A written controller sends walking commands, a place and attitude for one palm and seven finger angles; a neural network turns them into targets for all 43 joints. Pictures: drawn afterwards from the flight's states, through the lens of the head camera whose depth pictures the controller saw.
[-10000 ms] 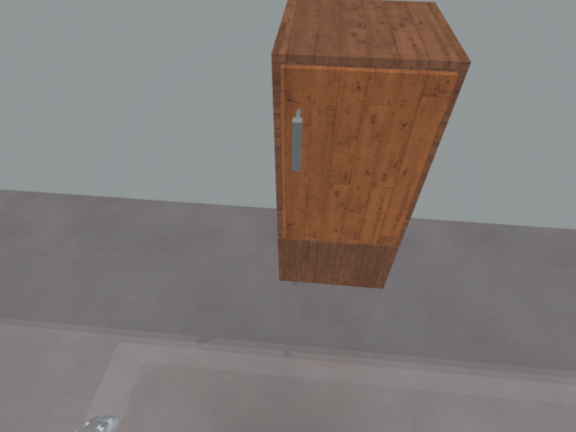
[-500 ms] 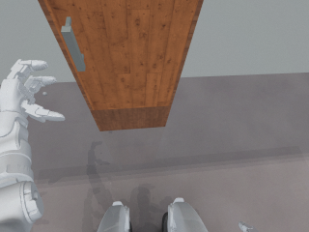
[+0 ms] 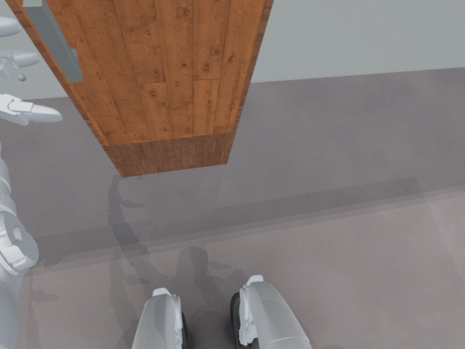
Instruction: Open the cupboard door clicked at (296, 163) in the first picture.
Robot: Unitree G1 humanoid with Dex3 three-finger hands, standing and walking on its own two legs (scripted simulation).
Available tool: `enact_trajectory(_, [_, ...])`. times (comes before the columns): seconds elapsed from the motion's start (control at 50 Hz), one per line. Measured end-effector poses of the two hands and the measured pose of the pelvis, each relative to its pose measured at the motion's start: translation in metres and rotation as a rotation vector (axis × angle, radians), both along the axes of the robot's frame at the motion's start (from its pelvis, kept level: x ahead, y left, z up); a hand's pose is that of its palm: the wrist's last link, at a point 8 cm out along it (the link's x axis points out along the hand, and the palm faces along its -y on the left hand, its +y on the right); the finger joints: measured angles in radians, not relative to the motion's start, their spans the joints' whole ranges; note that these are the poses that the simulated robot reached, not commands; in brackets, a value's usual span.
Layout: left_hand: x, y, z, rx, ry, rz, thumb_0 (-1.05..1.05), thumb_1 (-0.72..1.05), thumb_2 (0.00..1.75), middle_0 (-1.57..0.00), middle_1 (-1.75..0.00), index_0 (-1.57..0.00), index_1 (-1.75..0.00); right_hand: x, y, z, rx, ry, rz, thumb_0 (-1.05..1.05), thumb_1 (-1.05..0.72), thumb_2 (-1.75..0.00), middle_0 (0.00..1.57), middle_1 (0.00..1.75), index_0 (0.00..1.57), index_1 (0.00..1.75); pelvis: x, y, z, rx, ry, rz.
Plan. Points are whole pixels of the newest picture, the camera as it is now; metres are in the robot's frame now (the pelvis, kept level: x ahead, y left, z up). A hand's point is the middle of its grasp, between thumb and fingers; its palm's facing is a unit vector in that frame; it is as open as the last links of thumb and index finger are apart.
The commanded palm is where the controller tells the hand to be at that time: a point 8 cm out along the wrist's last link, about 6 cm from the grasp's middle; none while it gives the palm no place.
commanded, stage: move the hooked fingers beside the handle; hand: left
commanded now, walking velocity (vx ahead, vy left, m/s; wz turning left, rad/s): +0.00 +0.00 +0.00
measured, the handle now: (57, 34) +0.61 +0.23 +0.06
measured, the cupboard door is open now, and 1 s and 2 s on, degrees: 0 0 0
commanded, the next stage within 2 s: slide the fingers in behind the handle in 0.94 s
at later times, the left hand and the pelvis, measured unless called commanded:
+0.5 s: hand (18, 67) +0.54 +0.27 +0.06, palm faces +0.10 -0.99 -0.03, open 13.9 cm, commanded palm +0.53 +0.30 +0.06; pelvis +0.01 +0.00 +0.00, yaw -1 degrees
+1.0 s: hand (28, 70) +0.54 +0.26 +0.06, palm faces +0.09 -1.00 -0.03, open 14.0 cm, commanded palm +0.52 +0.30 +0.06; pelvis +0.00 +0.00 +0.00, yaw -1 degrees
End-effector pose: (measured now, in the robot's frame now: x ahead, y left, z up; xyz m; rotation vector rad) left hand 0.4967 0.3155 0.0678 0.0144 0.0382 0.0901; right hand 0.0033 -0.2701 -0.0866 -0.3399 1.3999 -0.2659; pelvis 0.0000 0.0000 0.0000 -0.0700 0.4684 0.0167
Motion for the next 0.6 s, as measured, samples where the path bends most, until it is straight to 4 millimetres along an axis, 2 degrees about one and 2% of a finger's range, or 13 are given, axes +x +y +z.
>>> enact_trajectory(0.22, [0.033, 0.000, 0.000, 0.005, 0.016, 0.005, -0.01, -0.50, 0.30, -0.30, -1.20, -0.30, -1.20, -0.021, 0.008, 0.000, 0.005, 0.069, -0.042, 0.01, -0.90, -0.90, 0.20, 0.30, 0.20, 0.30, 0.001, 0.001, -0.005, -0.013, 0.039, -0.009])
enact_trajectory(0.32, [0.029, 0.006, -0.003, 0.023, 0.017, 0.002, -0.01, -0.49, 0.30, -0.30, -1.20, -0.31, -1.21, -0.026, 0.014, 0.001, 0.026, 0.097, -0.060, 0.01, -0.90, -0.90, 0.20, 0.30, 0.20, 0.30, 0.004, 0.003, -0.003, -0.013, 0.041, -0.019])
enact_trajectory(0.42, [0.023, 0.009, -0.011, -0.005, 0.043, 0.003, -0.01, -0.50, 0.30, -0.30, -1.20, -0.30, -1.20, -0.024, 0.017, 0.003, 0.034, 0.110, -0.052, 0.01, -0.90, -0.90, 0.20, 0.30, 0.20, 0.30, 0.006, 0.004, -0.001, -0.015, 0.038, -0.014])
enact_trajectory(0.52, [0.020, 0.007, 0.000, 0.013, -0.022, 0.007, -0.01, -0.50, 0.30, -0.30, -1.20, -0.30, -1.20, -0.014, 0.015, 0.006, 0.027, 0.093, -0.042, 0.01, -0.90, -0.90, 0.20, 0.30, 0.20, 0.30, 0.009, 0.005, 0.002, -0.019, 0.032, -0.008])
enact_trajectory(0.6, [0.020, 0.003, 0.002, -0.012, 0.007, -0.007, -0.01, -0.50, 0.30, -0.29, -1.20, -0.30, -1.20, -0.006, 0.013, 0.008, 0.023, 0.068, -0.033, 0.01, -0.90, -0.90, 0.20, 0.30, 0.20, 0.30, 0.009, 0.005, 0.004, -0.020, 0.016, -0.001])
